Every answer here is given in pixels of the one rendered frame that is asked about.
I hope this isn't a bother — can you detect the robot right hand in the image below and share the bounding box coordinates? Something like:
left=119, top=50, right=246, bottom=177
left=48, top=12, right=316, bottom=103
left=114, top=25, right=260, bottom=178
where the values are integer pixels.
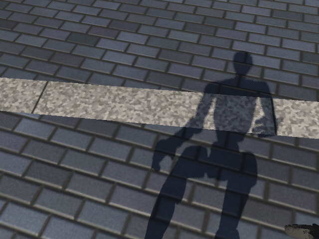
left=284, top=223, right=319, bottom=239

